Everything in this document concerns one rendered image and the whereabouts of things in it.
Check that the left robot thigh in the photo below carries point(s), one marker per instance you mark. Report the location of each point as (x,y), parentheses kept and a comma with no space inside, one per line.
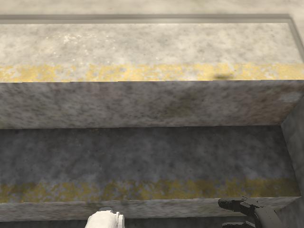
(106,219)

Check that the robot right hand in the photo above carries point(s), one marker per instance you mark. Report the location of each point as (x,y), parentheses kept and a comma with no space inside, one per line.
(265,217)

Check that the left robot shin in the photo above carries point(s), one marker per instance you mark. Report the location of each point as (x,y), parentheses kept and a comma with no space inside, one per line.
(105,209)

